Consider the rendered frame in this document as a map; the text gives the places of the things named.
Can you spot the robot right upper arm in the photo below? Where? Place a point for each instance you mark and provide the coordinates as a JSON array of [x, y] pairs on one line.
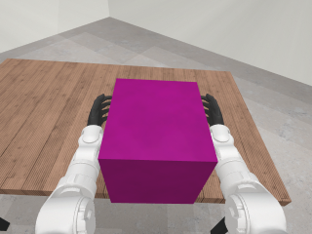
[[253, 213]]

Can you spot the robot right hand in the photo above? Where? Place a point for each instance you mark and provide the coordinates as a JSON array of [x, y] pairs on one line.
[[214, 113]]

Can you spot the robot left forearm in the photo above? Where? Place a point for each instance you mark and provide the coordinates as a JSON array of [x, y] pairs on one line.
[[83, 170]]

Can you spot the robot left hand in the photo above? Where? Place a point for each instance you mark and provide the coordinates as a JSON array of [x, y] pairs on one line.
[[97, 111]]

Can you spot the table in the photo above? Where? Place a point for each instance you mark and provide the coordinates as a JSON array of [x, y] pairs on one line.
[[45, 105]]

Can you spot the robot left upper arm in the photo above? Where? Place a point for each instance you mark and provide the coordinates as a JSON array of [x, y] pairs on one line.
[[67, 215]]

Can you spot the robot right forearm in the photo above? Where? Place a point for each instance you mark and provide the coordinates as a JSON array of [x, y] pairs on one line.
[[231, 169]]

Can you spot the carton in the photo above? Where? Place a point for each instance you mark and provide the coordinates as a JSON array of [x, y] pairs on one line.
[[157, 146]]

